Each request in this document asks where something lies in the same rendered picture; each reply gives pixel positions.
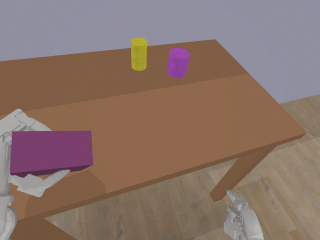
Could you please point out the table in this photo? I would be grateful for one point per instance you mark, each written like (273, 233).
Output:
(146, 126)

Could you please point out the right robot hand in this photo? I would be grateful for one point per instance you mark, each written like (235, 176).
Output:
(246, 225)

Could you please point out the sponge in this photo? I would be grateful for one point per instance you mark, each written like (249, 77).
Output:
(46, 152)

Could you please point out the left robot hand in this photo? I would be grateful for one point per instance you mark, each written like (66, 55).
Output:
(30, 184)

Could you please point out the left robot forearm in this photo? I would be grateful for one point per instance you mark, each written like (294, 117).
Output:
(8, 216)

